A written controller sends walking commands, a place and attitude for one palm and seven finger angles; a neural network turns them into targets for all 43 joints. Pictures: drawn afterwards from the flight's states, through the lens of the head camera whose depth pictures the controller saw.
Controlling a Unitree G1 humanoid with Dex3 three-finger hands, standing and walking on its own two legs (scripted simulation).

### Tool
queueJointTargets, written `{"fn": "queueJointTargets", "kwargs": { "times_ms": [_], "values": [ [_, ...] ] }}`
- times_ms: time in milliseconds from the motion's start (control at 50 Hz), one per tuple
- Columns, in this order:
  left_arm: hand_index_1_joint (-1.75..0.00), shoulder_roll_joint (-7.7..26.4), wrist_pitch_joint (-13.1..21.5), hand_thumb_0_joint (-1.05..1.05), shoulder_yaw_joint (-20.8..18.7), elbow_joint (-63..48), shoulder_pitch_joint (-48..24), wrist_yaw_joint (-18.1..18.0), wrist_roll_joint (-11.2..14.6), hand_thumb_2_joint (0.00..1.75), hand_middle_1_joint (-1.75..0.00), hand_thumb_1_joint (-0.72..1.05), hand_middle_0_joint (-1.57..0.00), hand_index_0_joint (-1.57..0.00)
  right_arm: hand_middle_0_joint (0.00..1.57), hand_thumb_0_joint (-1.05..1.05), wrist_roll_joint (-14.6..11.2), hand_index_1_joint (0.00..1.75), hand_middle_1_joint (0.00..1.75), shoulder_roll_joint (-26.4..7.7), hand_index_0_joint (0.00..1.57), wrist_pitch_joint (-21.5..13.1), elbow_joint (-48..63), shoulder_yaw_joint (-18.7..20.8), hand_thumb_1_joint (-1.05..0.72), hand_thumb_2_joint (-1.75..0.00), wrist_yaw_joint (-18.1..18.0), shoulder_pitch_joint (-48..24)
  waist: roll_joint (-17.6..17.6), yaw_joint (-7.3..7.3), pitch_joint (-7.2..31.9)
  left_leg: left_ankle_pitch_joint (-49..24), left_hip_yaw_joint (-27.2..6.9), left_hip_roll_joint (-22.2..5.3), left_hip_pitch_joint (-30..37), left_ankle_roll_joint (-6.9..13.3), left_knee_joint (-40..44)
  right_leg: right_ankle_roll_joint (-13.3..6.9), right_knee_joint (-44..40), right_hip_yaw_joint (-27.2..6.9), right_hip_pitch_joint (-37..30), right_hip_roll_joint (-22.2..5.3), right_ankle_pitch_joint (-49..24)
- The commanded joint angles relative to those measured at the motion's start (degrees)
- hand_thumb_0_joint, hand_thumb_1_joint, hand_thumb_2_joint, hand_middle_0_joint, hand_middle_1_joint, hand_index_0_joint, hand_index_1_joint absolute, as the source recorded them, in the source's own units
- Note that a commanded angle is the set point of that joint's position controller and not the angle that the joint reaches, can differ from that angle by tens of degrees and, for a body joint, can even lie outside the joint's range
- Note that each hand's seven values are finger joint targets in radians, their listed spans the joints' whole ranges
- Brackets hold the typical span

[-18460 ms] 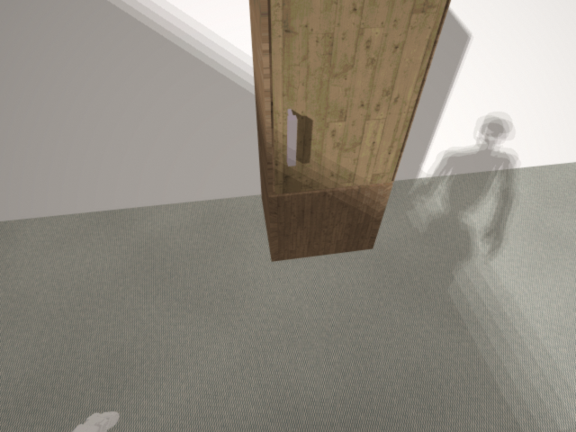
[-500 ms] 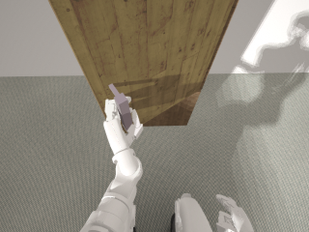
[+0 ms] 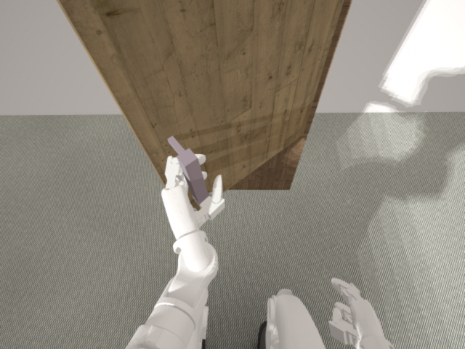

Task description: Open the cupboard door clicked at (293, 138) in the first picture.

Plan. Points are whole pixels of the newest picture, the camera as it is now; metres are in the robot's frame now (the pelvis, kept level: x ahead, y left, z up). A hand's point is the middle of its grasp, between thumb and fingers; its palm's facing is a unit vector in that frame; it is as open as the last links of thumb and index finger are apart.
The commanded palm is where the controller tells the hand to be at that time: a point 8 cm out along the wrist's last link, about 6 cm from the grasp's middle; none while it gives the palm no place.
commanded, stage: open thumb and fingers to let go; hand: left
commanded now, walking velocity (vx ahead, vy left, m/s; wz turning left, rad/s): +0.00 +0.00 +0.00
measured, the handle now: (188, 172) +0.41 +0.09 +0.02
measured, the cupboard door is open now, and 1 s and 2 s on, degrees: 39 41 41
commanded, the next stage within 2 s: slide the hand sideways off the handle in 0.56 s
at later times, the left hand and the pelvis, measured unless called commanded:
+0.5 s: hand (208, 201) +0.36 +0.05 +0.01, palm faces +0.32 -0.95 -0.05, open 14.8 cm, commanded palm +0.31 +0.09 +0.01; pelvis -0.01 +0.02 +0.00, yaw -1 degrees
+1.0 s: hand (204, 221) +0.32 +0.05 +0.02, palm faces -0.11 -0.99 +0.06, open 16.4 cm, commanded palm +0.29 +0.10 +0.01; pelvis -0.02 +0.05 -0.01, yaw -1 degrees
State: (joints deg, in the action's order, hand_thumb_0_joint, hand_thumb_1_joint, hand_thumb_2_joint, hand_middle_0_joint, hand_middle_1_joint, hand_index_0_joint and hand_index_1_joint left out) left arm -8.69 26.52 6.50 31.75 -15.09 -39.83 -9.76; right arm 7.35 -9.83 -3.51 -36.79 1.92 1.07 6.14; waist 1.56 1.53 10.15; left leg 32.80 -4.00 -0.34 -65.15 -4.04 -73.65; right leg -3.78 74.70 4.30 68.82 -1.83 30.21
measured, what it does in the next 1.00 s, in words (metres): shifts its weight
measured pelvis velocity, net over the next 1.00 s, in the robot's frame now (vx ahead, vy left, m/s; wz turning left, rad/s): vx -0.02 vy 0.05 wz -0.02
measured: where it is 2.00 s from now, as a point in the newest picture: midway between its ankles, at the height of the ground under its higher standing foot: outside the picture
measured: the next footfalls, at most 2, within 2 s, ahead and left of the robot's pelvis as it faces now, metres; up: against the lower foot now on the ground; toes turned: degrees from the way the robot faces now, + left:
none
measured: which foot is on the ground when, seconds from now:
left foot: down 0.00-1.00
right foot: down 0.00-1.00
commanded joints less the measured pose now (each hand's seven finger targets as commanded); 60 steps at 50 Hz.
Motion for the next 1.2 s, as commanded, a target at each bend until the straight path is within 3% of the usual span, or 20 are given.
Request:
{"fn": "queueJointTargets", "kwargs": {
  "times_ms": [0,120,160,340,400,520,560,620,640,660,680,720,760,820,860,900,940,1020,1060,1180],
  "values": [
    [-1.24,-3.2,3.7,0.0,1.4,-12.2,-11.3,0.5,-0.5,0.48,-1.24,-0.08,-0.33,-0.33,0.2,0.0,-0.7,0.3,0.3,-4.3,0.2,-2.0,6.6,1.4,-0.9,-0.9,-0.6,1.9,-10.9,2.94,25.4,-9.2,4.6,2.8,2.2,3.4,4.9,3.9,-16.4,-9.2,-30.3,-1.5,-17.3],
    [-1.2,-2.2,4.1,0.0,0.6,-10.7,-12.7,-0.1,-1.0,0.3,-1.2,-0.5,-0.3,-0.3,0.2,0.0,-0.5,0.3,0.3,-4.7,0.2,-2.7,6.2,1.5,-0.9,-0.9,-0.9,2.1,-8.4,2.54,23.3,-8.1,4.4,2.7,2.3,3.8,5.2,3.0,-16.3,-8.1,-26.4,-0.7,-11.3],
    [-1.2,-2.3,4.4,0.0,0.6,-10.1,-13.5,-0.3,-1.2,0.3,-1.2,-0.5,-0.3,-0.3,0.2,0.0,-0.3,0.3,0.3,-4.7,0.2,-2.7,5.7,1.5,-0.9,-0.9,-0.9,2.6,-8.5,2.77,23.6,-8.4,4.6,2.6,2.6,3.8,5.2,3.1,-16.1,-7.9,-26.2,-0.7,-11.5],
    [-0.75,-2.3,4.0,0.0,-0.2,-10.2,-11.0,-0.8,-0.9,0.3,-0.75,-0.5,-0.22,-0.22,0.2,0.0,-0.2,0.3,0.3,-4.8,0.2,-3.1,6.0,1.5,-0.9,-0.9,-0.5,3.3,-7.5,1.73,24.3,-9.5,4.8,2.7,3.9,3.7,6.4,2.7,-15.3,-6.0,-26.4,0.0,-13.4],
    [-0.6,-3.6,4.2,0.0,1.1,-10.5,-12.2,-0.8,-0.9,0.3,-0.6,-0.5,-0.2,-0.2,0.2,0.0,-0.2,0.3,0.3,-4.9,0.2,-3.3,5.7,1.4,-0.9,-0.9,-0.4,3.1,-7.7,2.33,23.5,-8.9,4.8,2.5,4.9,3.8,6.5,2.7,-15.3,-5.2,-24.6,0.3,-11.7],
    [-0.3,-4.4,4.2,0.0,1.3,-9.9,-13.8,-1.7,-1.4,0.3,-0.3,-0.5,-0.15,-0.15,0.2,0.0,0.0,0.3,0.3,-5.1,0.2,-3.4,5.9,1.2,-0.9,-0.9,-0.2,2.5,-3.9,1.95,22.3,-10.1,3.9,2.2,7.6,3.5,7.5,1.7,-13.0,-2.1,-19.8,1.1,-10.8],
    [-0.3,-4.6,4.0,0.0,1.2,-8.8,-16.5,-2.3,-1.3,0.3,-0.3,-0.5,-0.15,-0.15,0.2,0.0,0.2,0.3,0.3,-5.0,0.2,-3.3,5.4,0.9,-0.9,-0.9,0.0,2.3,-4.4,2.53,22.0,-9.7,3.8,2.2,7.8,3.5,7.4,1.8,-12.9,-1.7,-18.8,1.1,-9.9],
    [-0.3,-4.8,3.2,0.0,0.3,-8.2,-14.2,-2.7,-1.0,0.3,-0.3,-0.5,-0.15,-0.15,0.2,0.0,0.3,0.3,0.3,-5.0,0.2,-3.2,6.1,0.9,-0.9,-0.9,0.0,1.9,-4.6,1.47,23.4,-10.9,3.7,2.2,8.2,3.4,7.7,1.5,-12.3,-1.2,-19.5,1.5,-10.8],
    [-0.3,-5.5,3.1,0.0,1.0,-8.5,-15.7,-2.9,-1.2,0.3,-0.3,-0.5,-0.15,-0.15,0.2,0.0,0.3,0.3,0.3,-4.9,0.2,-3.0,5.8,0.8,-0.9,-0.9,0.1,1.8,-3.8,1.99,23.2,-11.2,3.7,2.1,8.7,3.4,7.7,1.5,-12.1,-0.9,-18.6,1.3,-11.0],
    [-0.3,-1.0,5.2,0.0,15.9,-10.5,-14.0,9.4,-8.7,0.3,-0.3,-0.5,-0.15,-0.15,0.2,0.0,0.2,0.3,0.3,-7.5,0.2,-1.8,4.8,1.6,-0.9,-0.9,0.2,6.1,-6.5,8.02,22.6,-11.0,3.9,1.9,9.7,4.4,5.3,1.8,-11.2,-2.6,-18.3,0.3,-15.1],
    [-0.3,2.2,7.9,0.0,12.3,-13.9,-16.4,15.6,-6.0,0.3,-0.3,-0.5,-0.15,-0.15,0.2,0.0,-0.8,0.3,0.3,-7.1,0.2,-1.7,6.7,2.1,-0.9,-0.9,0.3,6.6,-5.3,6.23,24.7,-11.4,3.8,2.3,8.3,4.6,4.8,1.4,-9.9,-3.1,-20.8,-0.3,-17.2],
    [-0.3,5.2,10.6,0.0,11.4,-16.4,-17.5,22.8,-3.7,0.3,-0.3,-0.5,-0.15,-0.15,0.2,0.0,-1.2,0.3,0.3,-7.4,0.2,-1.4,7.7,2.0,-0.9,-0.9,0.1,5.8,-3.2,5.28,27.9,-10.9,3.7,2.7,7.9,4.8,4.2,1.2,-8.4,-4.0,-22.7,-0.4,-18.6],
    [-0.3,3.1,11.2,0.0,12.6,-16.8,-16.8,29.3,0.9,0.3,-0.3,-0.5,-0.15,-0.15,0.2,0.0,-2.6,0.3,0.3,-7.4,0.2,-1.5,8.9,1.8,-0.9,-0.9,0.1,5.2,-2.5,5.42,25.2,-9.0,3.3,2.5,8.9,4.8,4.9,1.2,-8.9,-3.4,-19.7,-0.1,-15.2],
    [-0.3,-1.3,8.7,0.0,12.0,-17.3,-13.9,31.6,9.5,0.3,-0.3,-0.5,-0.15,-0.15,0.2,0.0,-4.7,0.3,0.3,-7.9,0.2,-1.7,11.2,1.1,-0.9,-0.9,0.3,4.0,-0.3,4.04,20.8,-6.2,2.5,2.5,11.1,4.3,8.0,0.9,-10.7,-1.7,-16.1,0.7,-7.6],
    [-0.3,-1.9,6.3,0.0,10.5,-16.2,-11.4,30.5,12.2,0.3,-0.3,-0.5,-0.15,-0.15,0.2,0.0,-5.3,0.3,0.3,-8.5,0.2,-1.1,12.0,1.0,-0.9,-0.9,0.5,4.2,-2.5,3.68,19.9,-6.1,1.4,2.2,12.3,4.0,9.4,1.1,-10.6,-0.6,-14.9,1.0,-6.4],
    [-0.3,-0.7,4.9,0.0,8.9,-16.1,-7.4,28.5,11.6,0.3,-0.3,-0.5,-0.15,-0.15,0.2,0.0,-5.3,0.3,0.3,-8.9,0.2,-0.4,12.9,1.3,-0.9,-0.9,0.8,4.7,-5.1,2.76,20.3,-7.5,1.3,2.2,11.4,4.0,9.4,1.2,-9.8,-0.4,-15.6,1.1,-7.2],
    [-0.3,1.5,5.5,0.0,8.3,-18.7,-6.3,26.6,8.5,0.3,-0.3,-0.5,-0.15,-0.15,0.2,0.0,-4.7,0.3,0.3,-9.0,0.2,-0.1,13.5,1.6,-0.9,-0.9,1.3,5.1,-4.8,1.97,22.8,-10.0,1.4,2.2,11.6,4.0,8.2,1.1,-7.9,-0.6,-14.8,0.9,-9.0],
    [-0.3,2.6,6.8,0.0,9.3,-18.4,-2.9,23.4,2.0,0.3,-0.3,-0.5,-0.15,-0.15,0.2,0.0,-4.0,0.3,0.3,-8.6,0.2,0.7,14.1,1.7,-0.9,-0.9,2.3,5.2,-5.5,1.72,20.1,-9.1,1.5,2.1,8.8,4.1,6.9,0.8,-6.8,-1.1,-12.9,1.0,-7.7],
    [-0.3,2.8,7.1,0.0,9.3,-18.9,-3.3,23.1,1.7,0.3,-0.3,-0.5,-0.15,-0.15,0.2,0.0,-4.0,0.3,0.3,-8.5,0.2,1.0,14.2,1.6,-0.9,-0.9,2.3,4.5,-5.0,1.81,19.4,-6.5,2.0,2.2,8.1,4.1,6.8,0.8,-7.6,-1.5,-12.8,0.9,-5.7],
    [-0.3,4.6,5.9,0.0,7.5,-24.0,4.4,25.9,5.4,0.3,-0.3,-0.5,-0.15,-0.15,0.2,0.0,-4.6,0.3,0.3,-8.2,0.2,1.6,16.0,1.2,-0.9,-0.9,1.3,3.8,-4.3,-0.4,21.8,-8.4,2.7,2.5,9.7,4.0,8.0,0.8,-8.9,-2.0,-17.8,1.2,-8.1]
  ]
}}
